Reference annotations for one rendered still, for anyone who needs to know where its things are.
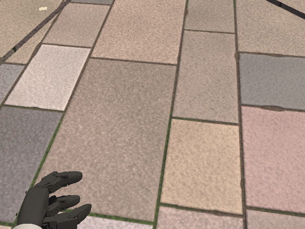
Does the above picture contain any left robot hand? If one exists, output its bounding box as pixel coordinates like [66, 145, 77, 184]
[16, 171, 92, 229]

